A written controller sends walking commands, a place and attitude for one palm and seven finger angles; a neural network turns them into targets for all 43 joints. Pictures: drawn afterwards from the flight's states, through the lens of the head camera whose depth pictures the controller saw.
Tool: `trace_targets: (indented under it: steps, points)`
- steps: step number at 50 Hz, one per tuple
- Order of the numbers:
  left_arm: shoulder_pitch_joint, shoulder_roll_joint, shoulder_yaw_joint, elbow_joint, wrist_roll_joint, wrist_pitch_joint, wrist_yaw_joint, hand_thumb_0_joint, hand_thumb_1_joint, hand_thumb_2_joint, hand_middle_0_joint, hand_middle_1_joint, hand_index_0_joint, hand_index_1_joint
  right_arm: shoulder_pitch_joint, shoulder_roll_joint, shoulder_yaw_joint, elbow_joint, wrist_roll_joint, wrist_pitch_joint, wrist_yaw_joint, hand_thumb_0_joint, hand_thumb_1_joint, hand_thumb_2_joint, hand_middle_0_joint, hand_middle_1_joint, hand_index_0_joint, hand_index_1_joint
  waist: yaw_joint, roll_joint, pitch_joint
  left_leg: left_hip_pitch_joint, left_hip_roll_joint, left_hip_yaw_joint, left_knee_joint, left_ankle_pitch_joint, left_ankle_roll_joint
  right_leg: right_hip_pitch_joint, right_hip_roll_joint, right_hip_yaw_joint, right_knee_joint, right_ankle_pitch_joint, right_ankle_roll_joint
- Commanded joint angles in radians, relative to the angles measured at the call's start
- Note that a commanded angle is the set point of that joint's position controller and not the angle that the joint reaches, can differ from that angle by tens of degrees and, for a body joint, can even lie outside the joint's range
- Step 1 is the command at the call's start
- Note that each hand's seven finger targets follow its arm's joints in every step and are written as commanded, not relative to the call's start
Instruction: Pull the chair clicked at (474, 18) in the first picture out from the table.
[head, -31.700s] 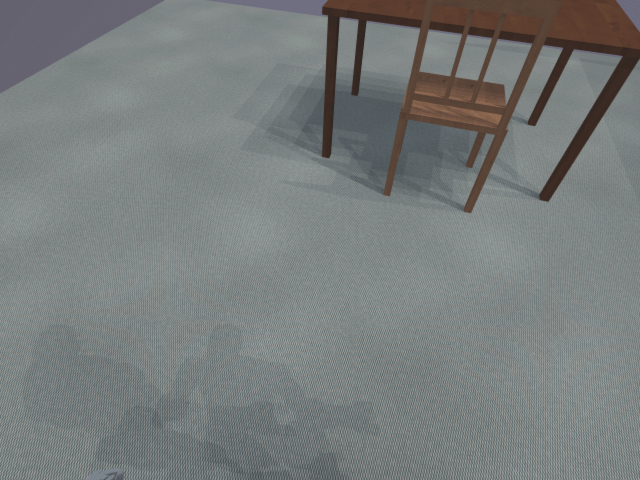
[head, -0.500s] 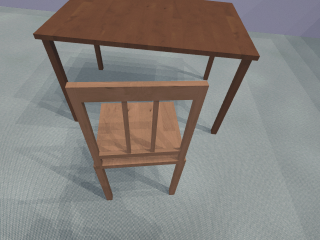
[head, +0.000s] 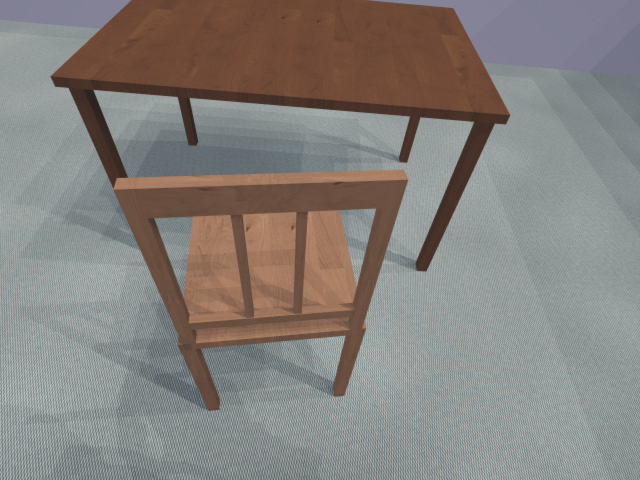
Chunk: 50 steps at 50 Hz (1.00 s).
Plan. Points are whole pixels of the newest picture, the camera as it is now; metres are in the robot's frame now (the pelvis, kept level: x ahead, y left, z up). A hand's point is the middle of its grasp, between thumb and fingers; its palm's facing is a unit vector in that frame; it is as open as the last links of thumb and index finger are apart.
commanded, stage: look again from close up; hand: left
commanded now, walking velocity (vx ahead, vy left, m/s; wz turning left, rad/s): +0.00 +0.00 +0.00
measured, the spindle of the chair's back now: (244, 270) +0.46 +0.16 -0.09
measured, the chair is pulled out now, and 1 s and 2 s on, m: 0.35 0.35 0.35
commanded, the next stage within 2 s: raise the hand toward the chair's back in 0.26 s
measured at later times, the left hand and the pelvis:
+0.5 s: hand out of the picture +0.14 +0.18 -0.08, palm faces +0.24 -0.95 -0.21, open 7.5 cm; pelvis -0.01 -0.01 -0.01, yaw +1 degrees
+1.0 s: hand (199, 454) +0.16 +0.16 -0.06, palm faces +0.18 -0.98 -0.05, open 11.2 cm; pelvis -0.04 -0.06 -0.11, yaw +2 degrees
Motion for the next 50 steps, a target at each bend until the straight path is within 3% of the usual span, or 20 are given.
trace_targets:
  steps: [1, 17, 18, 19, 20, 21, 22, 23, 25, 27, 28, 29, 30, 31, 33, 36, 39, 43, 46, 50]
  points:
    - [0.112, 0.088, 0.022, -0.010, -0.004, -0.002, 0.010, 0.000, 0.900, 0.900, -0.200, -0.300, -0.200, -0.300, 0.051, -0.115, -0.018, -0.038, 0.004, -0.015, -0.004, 0.000, -0.900, -0.900, 0.200, 0.300, 0.200, 0.300, 0.000, 0.049, 0.028, 0.098, 0.121, -0.125, -0.085, 0.092, 0.004, -0.131, -0.076, 0.036, -0.081, 0.140, -0.037]
    - [0.106, 0.093, 0.022, -0.008, -0.006, 0.000, 0.009, 0.000, 0.900, 0.900, -0.200, -0.300, -0.200, -0.300, 0.065, -0.113, -0.015, -0.025, 0.004, -0.014, -0.005, 0.000, -0.900, -0.900, 0.200, 0.300, 0.200, 0.300, -0.003, 0.042, 0.031, 0.123, 0.122, -0.120, -0.097, 0.116, 0.001, -0.123, -0.079, 0.034, -0.093, 0.141, -0.037]
    - [0.085, 0.110, 0.027, -0.004, 0.013, -0.025, 0.041, 0.000, 0.900, 0.900, -0.200, -0.300, -0.200, -0.300, 0.022, -0.152, -0.015, -0.089, 0.002, -0.021, 0.002, 0.000, -0.900, -0.900, 0.200, 0.300, 0.200, 0.300, -0.013, 0.116, 0.072, 0.067, 0.129, -0.117, 0.064, 0.281, -0.023, -0.162, -0.083, 0.049, -0.095, 0.241, -0.042]
    - [-0.610, 0.335, 0.158, -1.615, -0.174, -0.218, 0.066, 0.000, 0.877, 0.890, -0.198, -0.296, -0.198, -0.296, 0.063, -0.301, -0.070, -0.451, 0.051, -0.153, -0.036, 0.000, -0.900, -0.900, 0.200, 0.300, 0.200, 0.300, -0.124, 0.280, -0.484, 0.413, 0.046, -0.082, -0.012, 0.295, -0.030, -0.184, 0.010, -0.096, 0.046, 0.307, -0.054]
    - [-0.434, 0.402, 0.196, -1.577, -0.099, -0.203, 0.116, 0.000, 0.853, 0.880, -0.195, -0.293, -0.195, -0.293, -0.040, -0.186, -0.008, -0.382, 0.048, -0.244, -0.082, 0.000, -0.900, -0.900, 0.200, 0.300, 0.200, 0.300, -0.063, 0.305, -0.470, 0.458, 0.105, -0.056, -0.007, 0.270, -0.029, -0.237, 0.032, -0.099, 0.119, 0.155, -0.042]
    - [0.037, 0.090, 0.049, -1.286, -0.120, -0.073, 0.134, 0.000, 0.830, 0.870, -0.193, -0.289, -0.193, -0.289, -0.033, -0.162, -0.027, -0.400, 0.043, -0.306, -0.072, 0.000, -0.900, -0.900, 0.200, 0.300, 0.200, 0.300, -0.053, 0.256, -0.321, 0.339, 0.115, -0.127, -0.083, 0.194, -0.044, -0.335, 0.039, -0.132, 0.230, 0.007, -0.049]
    - [0.169, -0.059, -0.028, -1.115, -0.166, -0.026, 0.128, 0.000, 0.807, 0.860, -0.191, -0.285, -0.191, -0.285, -0.008, -0.160, -0.038, -0.362, 0.060, -0.310, -0.060, 0.000, -0.900, -0.900, 0.200, 0.300, 0.200, 0.300, -0.061, 0.143, -0.162, 0.185, 0.089, -0.143, -0.069, 0.106, -0.043, -0.386, 0.016, -0.134, 0.260, -0.051, -0.040]
    - [0.030, -0.017, 0.003, -1.221, -0.181, -0.078, 0.118, 0.000, 0.783, 0.850, -0.188, -0.282, -0.188, -0.282, -0.016, -0.198, -0.055, -0.421, 0.048, -0.307, -0.051, 0.000, -0.900, -0.900, 0.200, 0.300, 0.200, 0.300, -0.064, 0.106, -0.075, 0.046, 0.072, -0.156, -0.007, -0.036, -0.043, -0.415, 0.007, -0.146, 0.211, -0.061, -0.036]
    - [0.124, 0.014, 0.097, -1.041, -0.170, -0.198, 0.082, 0.000, 0.737, 0.830, -0.184, -0.274, -0.184, -0.274, -0.060, -0.210, -0.070, -0.464, 0.024, -0.295, -0.038, 0.000, -0.900, -0.900, 0.200, 0.300, 0.200, 0.300, -0.054, -0.022, -0.032, -0.165, 0.031, -0.113, 0.157, -0.150, -0.042, -0.504, 0.016, -0.174, 0.176, -0.060, -0.042]
    - [0.301, -0.044, 0.138, -0.907, -0.204, -0.372, -0.009, 0.000, 0.690, 0.810, -0.179, -0.267, -0.179, -0.267, -0.134, -0.198, -0.085, -0.512, -0.005, -0.281, -0.017, 0.000, -0.900, -0.900, 0.200, 0.300, 0.200, 0.300, 0.025, -0.220, -0.130, -0.318, 0.043, -0.083, 0.329, -0.074, -0.055, -0.637, 0.034, -0.181, 0.343, -0.064, -0.044]
    - [0.338, -0.056, 0.149, -0.918, -0.233, -0.469, -0.069, 0.000, 0.667, 0.800, -0.177, -0.263, -0.177, -0.263, -0.165, -0.199, -0.094, -0.537, -0.012, -0.273, -0.004, 0.000, -0.900, -0.900, 0.200, 0.300, 0.200, 0.300, 0.053, -0.245, -0.164, -0.404, 0.042, -0.070, 0.386, -0.084, -0.061, -0.675, 0.035, -0.168, 0.405, -0.077, -0.044]
    - [0.330, -0.045, 0.176, -0.942, -0.265, -0.565, -0.131, 0.000, 0.643, 0.790, -0.174, -0.260, -0.174, -0.260, -0.178, -0.201, -0.104, -0.561, -0.010, -0.267, 0.010, 0.000, -0.900, -0.900, 0.200, 0.300, 0.200, 0.300, 0.066, -0.213, -0.194, -0.473, 0.037, -0.059, 0.441, -0.100, -0.067, -0.699, 0.030, -0.150, 0.458, -0.084, -0.045]
    - [0.377, 0.025, 0.248, -0.911, -0.273, -0.602, -0.166, 0.000, 0.620, 0.780, -0.172, -0.256, -0.172, -0.256, -0.183, -0.197, -0.110, -0.589, -0.003, -0.252, 0.023, 0.000, -0.900, -0.900, 0.200, 0.300, 0.200, 0.300, 0.098, -0.094, -0.211, -0.505, 0.030, -0.042, 0.472, -0.106, -0.069, -0.691, 0.022, -0.117, 0.484, -0.073, -0.054]
    - [0.390, 0.031, 0.251, -0.937, -0.289, -0.592, -0.186, 0.000, 0.597, 0.770, -0.170, -0.252, -0.170, -0.252, -0.201, -0.203, -0.108, -0.647, 0.003, -0.237, 0.027, 0.000, -0.900, -0.900, 0.200, 0.300, 0.200, 0.300, 0.101, -0.015, -0.245, -0.506, 0.019, -0.020, 0.490, -0.121, -0.062, -0.672, 0.016, -0.102, 0.495, -0.078, -0.057]
    - [0.331, 0.069, 0.260, -0.988, -0.290, -0.506, -0.199, 0.000, 0.550, 0.750, -0.165, -0.245, -0.165, -0.245, -0.232, -0.205, -0.097, -0.724, 0.028, -0.197, 0.013, 0.000, -0.900, -0.900, 0.200, 0.300, 0.200, 0.300, 0.092, -0.010, -0.286, -0.543, 0.007, 0.000, 0.510, -0.179, -0.046, -0.649, 0.007, -0.051, 0.473, -0.139, -0.050]
    - [0.095, 0.146, 0.275, -1.245, -0.275, -0.474, -0.150, 0.000, 0.480, 0.720, -0.158, -0.234, -0.158, -0.234, -0.195, -0.192, -0.090, -0.776, 0.021, -0.171, -0.022, 0.000, -0.900, -0.900, 0.200, 0.300, 0.200, 0.300, 0.037, 0.039, -0.315, -0.587, 0.013, -0.013, 0.584, -0.246, -0.025, -0.710, -0.001, 0.041, 0.438, -0.275, -0.034]
    - [-0.011, 0.168, 0.278, -1.481, -0.253, -0.601, -0.073, 0.000, 0.410, 0.690, -0.151, -0.223, -0.151, -0.223, -0.117, -0.163, -0.090, -0.744, -0.003, -0.182, -0.041, 0.000, -0.900, -0.900, 0.200, 0.300, 0.200, 0.300, -0.007, 0.138, -0.420, -0.521, 0.040, -0.040, 0.641, -0.158, -0.009, -0.724, 0.006, 0.044, 0.482, -0.130, -0.032]
    - [-0.058, 0.145, 0.197, -1.427, -0.256, -0.703, -0.130, 0.000, 0.317, 0.650, -0.142, -0.208, -0.142, -0.208, -0.101, -0.179, -0.073, -0.670, -0.008, -0.216, -0.057, 0.000, -0.900, -0.900, 0.200, 0.300, 0.200, 0.300, -0.075, 0.175, -0.359, -0.566, 0.055, -0.071, 0.703, -0.162, -0.008, -0.820, 0.018, 0.030, 0.511, -0.106, -0.034]
    - [0.016, 0.141, 0.199, -1.255, -0.292, -0.610, -0.226, 0.000, 0.247, 0.620, -0.135, -0.197, -0.135, -0.197, -0.107, -0.195, -0.063, -0.650, 0.009, -0.223, -0.066, 0.000, -0.900, -0.900, 0.200, 0.300, 0.200, 0.300, -0.071, 0.096, -0.326, -0.633, 0.056, -0.079, 0.715, -0.186, -0.008, -0.775, -0.002, 0.071, 0.471, -0.103, -0.007]
    - [0.124, 0.194, 0.327, -1.171, -0.338, -0.420, -0.256, 0.000, 0.153, 0.580, -0.125, -0.183, -0.125, -0.183, -0.120, -0.187, -0.069, -0.659, 0.032, -0.201, -0.081, 0.000, -0.900, -0.900, 0.200, 0.300, 0.200, 0.300, 0.010, 0.043, -0.423, -0.617, 0.049, -0.083, 0.672, -0.119, -0.006, -0.604, -0.022, 0.088, 0.451, 0.022, 0.020]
